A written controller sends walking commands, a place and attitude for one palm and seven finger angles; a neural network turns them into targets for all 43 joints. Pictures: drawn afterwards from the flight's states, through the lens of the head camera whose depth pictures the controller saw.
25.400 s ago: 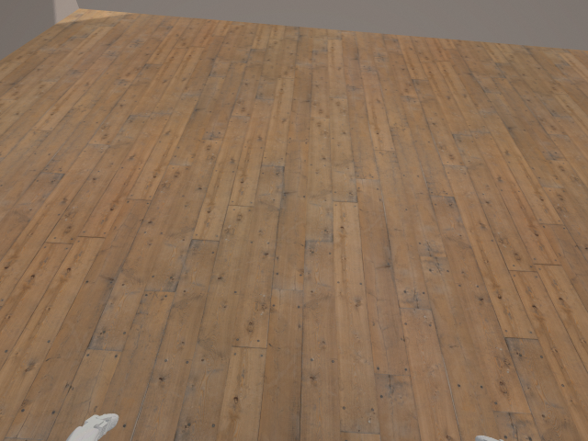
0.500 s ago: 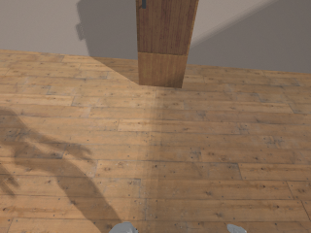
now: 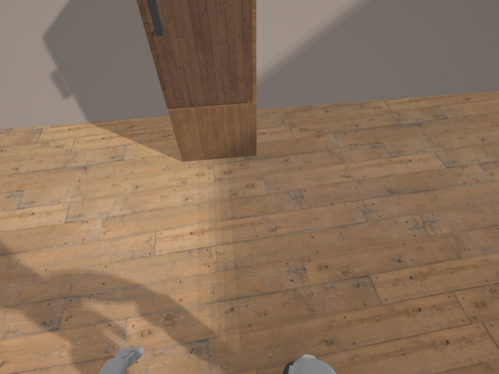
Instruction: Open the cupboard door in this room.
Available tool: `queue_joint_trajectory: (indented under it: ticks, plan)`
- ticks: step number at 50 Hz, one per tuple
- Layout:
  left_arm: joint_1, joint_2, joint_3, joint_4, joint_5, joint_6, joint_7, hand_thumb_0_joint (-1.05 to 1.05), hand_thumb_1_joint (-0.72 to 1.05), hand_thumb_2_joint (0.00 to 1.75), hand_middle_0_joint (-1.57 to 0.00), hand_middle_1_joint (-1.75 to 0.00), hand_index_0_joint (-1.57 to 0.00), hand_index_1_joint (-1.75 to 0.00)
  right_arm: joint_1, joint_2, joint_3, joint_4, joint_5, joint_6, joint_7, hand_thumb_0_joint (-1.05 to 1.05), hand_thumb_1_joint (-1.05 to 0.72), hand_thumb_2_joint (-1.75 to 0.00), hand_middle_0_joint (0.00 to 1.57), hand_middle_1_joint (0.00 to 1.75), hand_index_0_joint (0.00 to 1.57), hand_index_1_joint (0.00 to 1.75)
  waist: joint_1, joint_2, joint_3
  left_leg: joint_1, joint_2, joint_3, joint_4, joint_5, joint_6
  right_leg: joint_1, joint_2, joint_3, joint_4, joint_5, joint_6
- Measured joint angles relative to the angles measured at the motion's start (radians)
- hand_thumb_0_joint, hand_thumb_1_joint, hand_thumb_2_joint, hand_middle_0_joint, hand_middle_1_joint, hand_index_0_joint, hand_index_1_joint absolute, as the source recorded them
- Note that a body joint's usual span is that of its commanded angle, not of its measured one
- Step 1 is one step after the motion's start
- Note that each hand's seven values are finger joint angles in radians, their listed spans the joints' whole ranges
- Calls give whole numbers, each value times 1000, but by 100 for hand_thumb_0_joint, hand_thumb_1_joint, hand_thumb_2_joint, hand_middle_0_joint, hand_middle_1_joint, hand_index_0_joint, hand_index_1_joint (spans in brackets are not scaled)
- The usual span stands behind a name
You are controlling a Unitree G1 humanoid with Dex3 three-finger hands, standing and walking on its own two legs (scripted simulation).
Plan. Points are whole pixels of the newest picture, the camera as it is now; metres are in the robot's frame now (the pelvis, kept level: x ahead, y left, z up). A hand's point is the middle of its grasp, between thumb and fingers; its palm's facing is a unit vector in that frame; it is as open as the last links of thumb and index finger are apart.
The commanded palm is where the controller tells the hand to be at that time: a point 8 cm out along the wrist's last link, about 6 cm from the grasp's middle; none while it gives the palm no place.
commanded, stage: stand and wait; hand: left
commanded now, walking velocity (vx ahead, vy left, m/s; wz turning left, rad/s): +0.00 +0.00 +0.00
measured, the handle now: (154, 8) +1.20 +0.34 +0.05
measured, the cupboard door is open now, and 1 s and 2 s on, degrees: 0 0 0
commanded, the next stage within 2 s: turn or walk to find it in 0.04 s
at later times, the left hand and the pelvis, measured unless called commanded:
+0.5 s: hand out of the picture +0.08 +0.18 -0.18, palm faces +0.19 -0.97 -0.17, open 7.3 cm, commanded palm none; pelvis +0.06 -0.01 +0.00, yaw +7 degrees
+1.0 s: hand out of the picture +0.04 +0.17 -0.17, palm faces +0.13 -0.98 -0.16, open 7.4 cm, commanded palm none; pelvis +0.08 +0.01 +0.01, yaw +6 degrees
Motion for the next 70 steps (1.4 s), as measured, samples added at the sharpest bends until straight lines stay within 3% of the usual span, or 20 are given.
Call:
queue_joint_trajectory:
  ticks: [1,2,4,7,10,16,21,23,24,28,33,37,44,57,70]
  plan:
    - [-1,1,-6,-2,1,-12,1,0,91,90,-20,-30,-19,-30,12,6,3,7,2,3,1,0,-92,-90,20,30,20,30,-2,1,0,-8,9,-2,51,-38,-11,41,10,-10,-53,41,-11]
    - [-6,-6,-8,2,3,-27,5,0,91,90,-20,-30,-19,-30,11,6,5,18,6,8,3,0,-91,-90,20,30,20,30,0,16,6,-38,31,-10,139,-73,-12,50,24,-19,-46,2,-42]
    - [-16,-25,-21,9,-3,-47,11,0,91,90,-20,-30,-19,-30,-18,5,9,21,16,26,1,1,-91,-90,20,30,20,30,-9,40,35,-139,36,-82,388,-162,-5,56,38,-37,-1,-59,-81]
    - [-12,-55,-38,22,-10,-42,17,0,90,90,-20,-30,-20,-30,-62,6,11,9,22,46,-1,1,-91,-90,20,30,20,30,-10,47,51,-274,20,-139,628,-163,-4,106,37,-62,-37,-65,-89]
    - [3,-76,-27,23,-22,-32,32,-1,92,90,-20,-30,-20,-30,-103,4,8,-12,20,60,2,1,-91,-90,20,30,20,30,-1,48,40,-368,26,-159,686,-86,-13,154,40,-91,-103,-48,-93]
    - [25,-56,-19,27,-7,-10,39,-2,93,90,-21,-30,-20,-30,-171,-14,-1,-52,13,78,10,1,-91,-90,19,30,20,30,29,37,-4,-412,41,-146,594,-20,-32,199,38,-141,-165,-38,-91]
    - [66,-38,-16,53,1,2,39,-1,92,90,-20,-30,-20,-30,-211,-33,-1,-70,13,72,6,1,-92,-90,19,30,20,30,62,16,-28,-316,37,-125,372,-32,-27,199,37,-154,-155,-47,-79]
    - [86,-31,-16,70,-3,9,39,-1,92,90,-20,-30,-20,-30,-220,-36,4,-77,13,61,4,1,-92,-90,19,30,20,30,68,12,-34,-249,36,-119,232,33,-23,190,38,-160,-127,-61,-67]
    - [97,-27,-16,79,-6,15,39,-1,91,90,-20,-30,-20,-30,-222,-34,6,-77,13,53,3,1,-92,-90,19,30,20,30,69,9,-37,-223,33,-119,178,44,-2,182,36,-163,-106,-72,-60]
    - [142,-3,-16,116,-11,42,36,0,91,90,-20,-30,-20,-30,-222,3,24,-69,8,47,-7,1,-92,-90,19,30,20,30,89,-50,-39,-176,-2,-92,122,49,43,193,21,-104,-93,-132,-10]
    - [185,-12,-34,158,-8,41,31,0,91,90,-20,-30,-19,-30,-229,3,32,-52,14,40,-23,0,-94,-90,20,30,20,30,95,-49,-27,-133,-39,-83,58,78,55,242,13,-28,-141,-77,0]
    - [215,-39,-50,184,-9,34,34,0,91,90,-20,-30,-19,-30,-233,-16,28,-40,21,41,-23,0,-95,-90,20,30,20,30,88,-6,-25,-110,-34,-80,31,82,57,273,24,-27,-188,-66,0]
    - [220,-53,-59,194,-11,26,42,0,90,90,-20,-30,-20,-30,-205,-22,36,-15,21,37,-20,0,-95,-90,20,30,20,30,74,0,-24,-88,-34,-72,-10,94,56,286,28,-20,-219,-58,1]
    - [161,-49,-58,167,-15,16,56,1,92,90,-20,-30,-20,-30,-114,32,53,43,19,32,-18,1,-91,-90,20,30,20,30,46,-2,-29,-62,-23,-69,-20,82,44,304,40,-18,-216,-78,-7]
    - [169,-53,-56,157,-17,13,60,1,92,90,-20,-30,-20,-30,-100,52,50,48,20,28,-19,1,-91,-90,20,30,20,30,45,8,-27,-60,-16,-67,-16,74,38,302,47,-16,-206,-89,-13]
